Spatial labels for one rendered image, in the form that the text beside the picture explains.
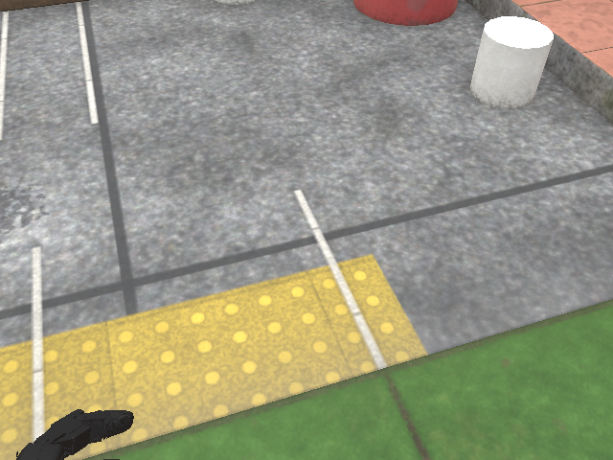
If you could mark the left robot hand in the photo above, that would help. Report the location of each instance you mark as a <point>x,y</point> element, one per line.
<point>74,432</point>

